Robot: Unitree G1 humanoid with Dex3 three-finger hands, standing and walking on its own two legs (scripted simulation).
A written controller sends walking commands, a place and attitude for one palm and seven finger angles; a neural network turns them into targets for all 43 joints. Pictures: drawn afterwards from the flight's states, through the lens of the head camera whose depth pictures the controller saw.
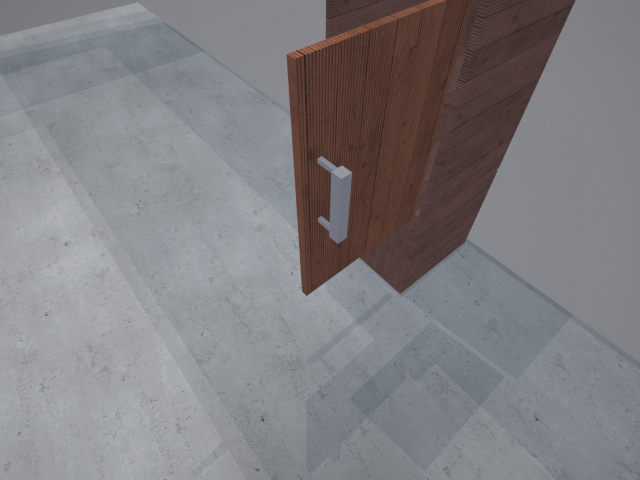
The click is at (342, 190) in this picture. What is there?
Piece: cupboard door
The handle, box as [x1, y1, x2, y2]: [317, 156, 351, 243]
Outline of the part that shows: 321,156 317,158 317,162 331,173 330,222 329,223 321,216 318,218 318,221 329,231 329,236 337,243 346,237 351,172 343,166 337,168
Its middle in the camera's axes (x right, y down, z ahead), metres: +0.02 -0.07 +0.71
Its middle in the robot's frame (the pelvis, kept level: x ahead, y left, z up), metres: +0.58 +0.02 -0.03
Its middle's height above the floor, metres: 0.75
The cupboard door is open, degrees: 91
